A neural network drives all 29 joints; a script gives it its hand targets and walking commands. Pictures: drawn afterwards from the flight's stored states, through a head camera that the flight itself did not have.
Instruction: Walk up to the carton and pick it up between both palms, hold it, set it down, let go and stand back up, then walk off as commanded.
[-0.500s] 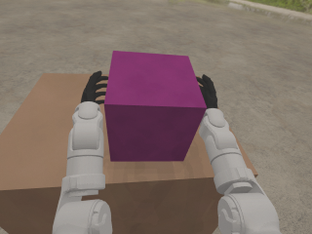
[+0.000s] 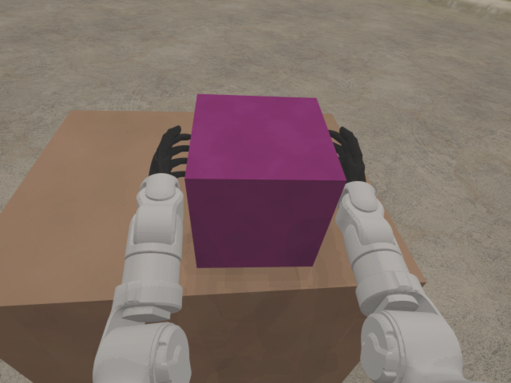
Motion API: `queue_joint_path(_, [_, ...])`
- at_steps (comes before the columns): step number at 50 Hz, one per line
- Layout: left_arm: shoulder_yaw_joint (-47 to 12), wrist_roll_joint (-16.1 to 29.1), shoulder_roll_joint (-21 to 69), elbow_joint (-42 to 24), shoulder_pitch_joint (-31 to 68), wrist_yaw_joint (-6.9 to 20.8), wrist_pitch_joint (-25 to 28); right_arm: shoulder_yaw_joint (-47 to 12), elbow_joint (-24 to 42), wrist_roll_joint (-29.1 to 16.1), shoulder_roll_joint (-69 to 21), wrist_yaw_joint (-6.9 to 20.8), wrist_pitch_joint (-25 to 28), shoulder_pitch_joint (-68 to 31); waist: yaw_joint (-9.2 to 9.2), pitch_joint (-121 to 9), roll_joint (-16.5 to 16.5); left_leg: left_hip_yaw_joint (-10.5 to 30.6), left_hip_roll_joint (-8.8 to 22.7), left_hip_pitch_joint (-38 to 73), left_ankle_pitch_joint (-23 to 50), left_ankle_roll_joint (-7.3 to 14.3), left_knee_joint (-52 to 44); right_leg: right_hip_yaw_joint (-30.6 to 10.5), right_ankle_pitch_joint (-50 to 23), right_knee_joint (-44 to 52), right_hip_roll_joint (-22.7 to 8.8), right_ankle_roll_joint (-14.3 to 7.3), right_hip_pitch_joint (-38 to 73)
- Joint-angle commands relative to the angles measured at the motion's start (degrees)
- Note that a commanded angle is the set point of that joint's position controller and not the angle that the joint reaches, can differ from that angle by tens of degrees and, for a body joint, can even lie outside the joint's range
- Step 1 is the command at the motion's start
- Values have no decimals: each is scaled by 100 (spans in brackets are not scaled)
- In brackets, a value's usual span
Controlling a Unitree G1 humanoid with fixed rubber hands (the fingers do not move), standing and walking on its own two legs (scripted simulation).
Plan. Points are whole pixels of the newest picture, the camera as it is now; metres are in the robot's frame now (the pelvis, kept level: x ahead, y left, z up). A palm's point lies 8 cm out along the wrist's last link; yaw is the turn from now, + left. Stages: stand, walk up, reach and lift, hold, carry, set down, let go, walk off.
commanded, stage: set down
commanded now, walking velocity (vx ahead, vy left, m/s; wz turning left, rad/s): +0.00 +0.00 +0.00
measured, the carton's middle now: (256, 182) +0.42 -0.01 +0.13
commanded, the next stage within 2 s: none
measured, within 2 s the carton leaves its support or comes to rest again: rests again in 1.42 s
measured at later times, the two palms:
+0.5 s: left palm (178, 184) +0.41 +0.12 +0.14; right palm (351, 180) +0.41 -0.17 +0.14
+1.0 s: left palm (178, 196) +0.42 +0.13 +0.10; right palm (340, 185) +0.43 -0.16 +0.11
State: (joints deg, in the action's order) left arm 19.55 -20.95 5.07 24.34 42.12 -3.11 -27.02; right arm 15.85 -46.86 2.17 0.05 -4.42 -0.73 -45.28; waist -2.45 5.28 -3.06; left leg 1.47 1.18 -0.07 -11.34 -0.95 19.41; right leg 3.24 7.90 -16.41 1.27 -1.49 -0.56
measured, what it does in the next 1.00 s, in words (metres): stands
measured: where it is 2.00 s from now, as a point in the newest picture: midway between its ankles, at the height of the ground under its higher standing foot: outside the picture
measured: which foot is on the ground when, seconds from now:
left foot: down 0.00-1.00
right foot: down 0.00-1.00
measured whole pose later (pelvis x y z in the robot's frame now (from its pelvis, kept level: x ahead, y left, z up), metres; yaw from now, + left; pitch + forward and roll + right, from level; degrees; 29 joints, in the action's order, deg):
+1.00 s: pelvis +0.01 -0.01 +0.00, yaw -1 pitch +3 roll +0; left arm 23.6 -17.6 6.1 39.8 44.3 -7.1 -13.8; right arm 30.0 -57.2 14.9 -0.2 0.4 5.7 -50.3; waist 1.2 0.2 -1.5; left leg -0.1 2.2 -11.2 -9.3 -2.2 17.2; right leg 3.6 7.1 -16.8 1.8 -2.8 -13.2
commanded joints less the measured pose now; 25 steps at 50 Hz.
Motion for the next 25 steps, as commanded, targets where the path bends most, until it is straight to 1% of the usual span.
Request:
queue_joint_path(1, [-2164, 702, 2653, -499, 3885, 721, 635, -1457, 1095, 192, -2404, 712, 514, -4323, -18, -3286, 555, -561, -155, 62, 1644, -168, -222, 438, -1483, -62, 57, 257, 1011])
queue_joint_path(2, [-2164, 739, 2620, -553, 3977, 687, 655, -1399, 852, 172, -2328, 735, 485, -4353, 25, -3108, 638, -580, -195, 55, 1490, -187, -189, 387, -1303, -56, 44, 239, 982])
queue_joint_path(3, [-2127, 724, 2698, -504, 4203, 676, 739, -1422, 1033, 257, -2608, 741, 604, -4625, 102, -3565, 382, -620, -189, -90, 1472, -105, -203, 422, -1398, -90, 19, 281, 962])
queue_joint_path(4, [-2076, 762, 2585, -420, 4203, 640, 833, -1499, 919, 268, -2556, 716, 562, -4559, 166, -3449, 315, -578, -144, -101, 1516, -119, -247, 387, -1664, -115, -38, 305, 1103])
queue_joint_path(5, [-2183, 857, 2726, -371, 4265, 645, 911, -1238, 874, 420, -2536, 691, 599, -4339, -113, -3544, 296, -592, -151, -89, 1511, -138, -234, 466, -1752, -100, 29, 314, 1021])
queue_joint_path(6, [-2334, 948, 2836, -503, 4440, 604, 997, -1386, 875, 363, -2627, 720, 695, -4390, -80, -3986, 487, -551, -128, 46, 1852, -205, -119, 431, -2025, -199, 4, 286, 1116])
queue_joint_path(7, [-2329, 922, 2769, -447, 4443, 558, 1041, -1404, 838, 314, -2572, 739, 687, -4535, -91, -3969, 476, -558, -160, 16, 1818, -222, -92, 404, -1961, -161, 34, 282, 1035])
queue_joint_path(8, [-2338, 917, 2827, -452, 4554, 515, 1070, -1226, 605, 421, -2621, 767, 665, -4348, -200, -3943, 583, -526, -121, 128, 1876, -273, -117, 451, -1986, -165, 37, 304, 1019])
queue_joint_path(9, [-2227, 897, 2781, -252, 4370, 499, 1048, -1308, 625, 449, -2457, 773, 631, -4421, -53, -3798, 528, -586, -125, 50, 1814, -277, -72, 439, -1967, -235, 44, 307, 960])
queue_joint_path(10, [-2113, 798, 2765, -217, 4414, 490, 1073, -1107, 364, 536, -2385, 809, 619, -4316, -73, -3714, 521, -558, -112, 83, 1741, -222, -181, 465, -1793, -109, 27, 301, 905])
queue_joint_path(11, [-2088, 815, 2825, -147, 4327, 484, 1090, -962, 353, 523, -2537, 870, 690, -4340, 42, -3701, 573, -610, -156, -6, 1636, -252, -176, 426, -1695, -95, 31, 268, 852])
queue_joint_path(12, [-2057, 874, 2702, -37, 4345, 485, 1099, -985, 225, 570, -2358, 861, 621, -4474, -79, -3576, 364, -541, -141, -86, 1672, -216, -146, 417, -1904, -103, 33, 320, 939])
queue_joint_path(13, [-2122, 862, 2779, -119, 4356, 473, 1131, -961, 216, 549, -2383, 874, 664, -4371, -22, -3760, 575, -571, -136, -53, 1808, -275, -154, 395, -2129, -179, 34, 272, 1125])
queue_joint_path(14, [-2088, 824, 2856, 24, 4278, 473, 1124, -1014, 358, 607, -2386, 859, 727, -4446, 25, -3768, 564, -608, -128, -191, 1657, -265, -192, 403, -1945, -138, 27, 269, 1022])
queue_joint_path(15, [-2061, 899, 2717, 63, 4345, 457, 1165, -1021, 577, 589, -2403, 839, 753, -4618, -9, -4144, 238, -598, -161, -161, 1756, -230, -107, 390, -2315, -216, 4, 312, 1193])
queue_joint_path(16, [-1881, 820, 2631, 148, 4270, 428, 1218, -1025, 343, 655, -2457, 884, 625, -4566, 87, -3829, 212, -589, -191, -373, 1550, -183, -177, 304, -2435, -246, -32, 361, 1232])
queue_joint_path(17, [-2009, 860, 2818, 63, 4342, 434, 1253, -999, 406, 659, -2426, 878, 712, -4558, 0, -4143, 220, -574, -174, -247, 1712, -204, -188, 372, -2426, -249, -17, 375, 1288])
queue_joint_path(18, [-1977, 796, 2654, -103, 4484, 406, 1254, -1062, 237, 676, -2484, 890, 693, -4569, 92, -4052, 354, -591, -157, -300, 1746, -198, -202, 356, -2688, -358, -35, 377, 1372])
queue_joint_path(19, [-1887, 776, 2670, -88, 4398, 435, 1264, -1024, 158, 713, -2473, 888, 675, -4386, -31, -3966, 286, -571, -195, -283, 1757, -233, -190, 305, -2661, -273, -25, 354, 1452])
queue_joint_path(20, [-1735, 677, 2553, 164, 4346, 475, 1265, -948, -14, 608, -2620, 911, 647, -4456, 206, -3733, 309, -658, -250, -574, 1394, -177, -300, 212, -2581, -268, -83, 423, 1475])
queue_joint_path(21, [-1659, 661, 2613, 270, 4328, 443, 1265, -909, 137, 657, -2591, 974, 667, -4501, 197, -3763, 339, -609, -167, -553, 1215, -133, -405, 246, -2242, -235, -82, 403, 1394])
queue_joint_path(22, [-1644, 595, 2464, 243, 4312, 437, 1261, -874, -143, 771, -2453, 977, 623, -4264, 158, -3596, 210, -676, -185, -655, 1277, -98, -372, 294, -2295, -306, -86, 386, 1458])
queue_joint_path(23, [-1378, 469, 2429, 293, 4327, 459, 1275, -813, -95, 799, -2524, 972, 640, -4328, 241, -3578, 179, -722, -219, -758, 1038, -76, -483, 223, -2368, -235, -141, 456, 1511])
queue_joint_path(24, [-1355, 547, 2426, 296, 4310, 448, 1373, -960, 55, 835, -2638, 1029, 722, -4437, 373, -3974, 24, -703, -233, -837, 1039, -21, -446, 182, -2497, -304, -130, 466, 1603])
queue_joint_path(25, [-1335, 585, 2406, 376, 4382, 397, 1359, -943, -29, 851, -2644, 1037, 678, -4553, 407, -3991, -36, -785, -239, -879, 1134, -18, -450, 235, -2507, -361, -97, 493, 1602])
